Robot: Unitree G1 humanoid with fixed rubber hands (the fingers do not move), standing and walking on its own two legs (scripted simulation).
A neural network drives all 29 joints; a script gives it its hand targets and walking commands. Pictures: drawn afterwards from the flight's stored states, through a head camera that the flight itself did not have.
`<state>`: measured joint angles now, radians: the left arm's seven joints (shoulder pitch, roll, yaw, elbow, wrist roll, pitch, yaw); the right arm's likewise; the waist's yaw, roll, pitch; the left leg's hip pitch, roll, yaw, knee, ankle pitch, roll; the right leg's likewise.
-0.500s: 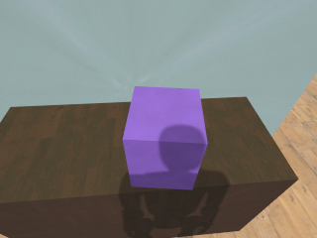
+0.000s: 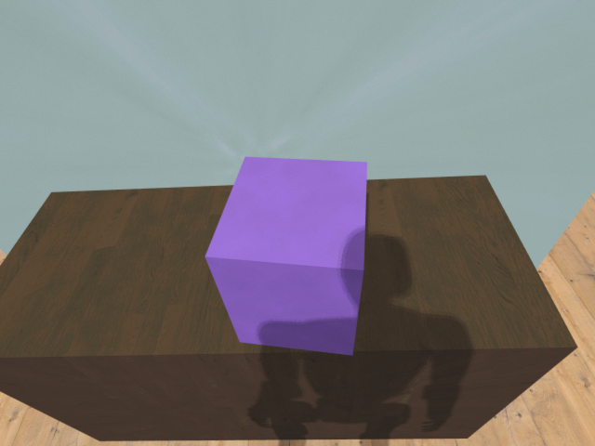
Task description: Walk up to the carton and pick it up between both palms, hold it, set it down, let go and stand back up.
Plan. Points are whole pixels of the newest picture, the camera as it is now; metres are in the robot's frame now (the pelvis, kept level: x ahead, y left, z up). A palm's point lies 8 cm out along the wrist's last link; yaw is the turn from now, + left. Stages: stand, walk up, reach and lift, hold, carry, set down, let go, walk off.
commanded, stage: walk up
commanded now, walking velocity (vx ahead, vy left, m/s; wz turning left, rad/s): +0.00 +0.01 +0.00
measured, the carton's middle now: (299, 257) +0.43 +0.03 -0.01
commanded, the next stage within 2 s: stand in 0.46 s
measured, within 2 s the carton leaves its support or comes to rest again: neither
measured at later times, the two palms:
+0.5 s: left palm out of the picture -0.03 +0.20 -0.15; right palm out of the picture -0.02 -0.18 -0.15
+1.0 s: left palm out of the picture +0.00 +0.23 -0.17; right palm out of the picture +0.00 -0.20 -0.16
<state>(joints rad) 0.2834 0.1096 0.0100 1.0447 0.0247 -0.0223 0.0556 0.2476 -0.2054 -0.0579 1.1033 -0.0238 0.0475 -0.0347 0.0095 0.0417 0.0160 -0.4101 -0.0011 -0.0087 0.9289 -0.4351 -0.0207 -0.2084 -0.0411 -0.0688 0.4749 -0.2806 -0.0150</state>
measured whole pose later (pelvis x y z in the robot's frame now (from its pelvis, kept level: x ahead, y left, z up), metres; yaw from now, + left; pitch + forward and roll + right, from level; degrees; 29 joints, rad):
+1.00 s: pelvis +0.00 +0.01 -0.01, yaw +0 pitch +3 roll +0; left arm 0.19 0.17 0.00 1.11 -0.07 0.29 0.03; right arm 0.15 -0.11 -0.08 1.17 -0.07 0.16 0.01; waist -0.05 -0.03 0.03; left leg -0.30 -0.02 0.04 0.58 -0.34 0.03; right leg -0.30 -0.03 -0.06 0.60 -0.35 -0.01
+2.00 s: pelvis -0.04 -0.01 +0.00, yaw -2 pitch +1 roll +0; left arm 0.22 0.22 0.04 0.44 -0.07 0.26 0.00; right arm 0.30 -0.05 0.01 0.43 0.04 0.08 -0.02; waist 0.05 -0.04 0.08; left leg -0.25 0.04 0.08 0.45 -0.21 -0.01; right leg -0.26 0.02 -0.06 0.46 -0.21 -0.04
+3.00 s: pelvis -0.01 +0.01 -0.01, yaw -3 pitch +2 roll -1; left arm 0.08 0.17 0.00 0.70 -0.13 -0.41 0.05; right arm 0.05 -0.16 0.10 0.88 0.24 -0.55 0.05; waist 0.05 -0.03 -0.04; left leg -0.27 0.03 0.07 0.52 -0.29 0.01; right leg -0.26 0.01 -0.03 0.49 -0.27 -0.02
